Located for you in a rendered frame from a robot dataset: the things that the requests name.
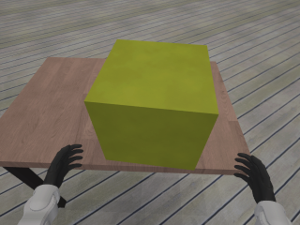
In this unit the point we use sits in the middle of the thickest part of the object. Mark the table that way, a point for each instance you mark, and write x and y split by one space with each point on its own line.
50 114

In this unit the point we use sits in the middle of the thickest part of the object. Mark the robot left hand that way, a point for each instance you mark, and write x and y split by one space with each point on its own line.
59 166

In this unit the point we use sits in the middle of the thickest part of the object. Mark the robot right forearm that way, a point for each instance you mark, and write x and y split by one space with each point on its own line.
270 213

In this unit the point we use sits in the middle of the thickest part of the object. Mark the carton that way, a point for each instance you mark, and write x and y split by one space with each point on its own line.
154 103

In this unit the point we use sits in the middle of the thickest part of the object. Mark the robot left forearm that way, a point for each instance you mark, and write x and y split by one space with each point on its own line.
42 207

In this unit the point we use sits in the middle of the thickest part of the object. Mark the robot right hand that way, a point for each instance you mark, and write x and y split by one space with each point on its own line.
258 180

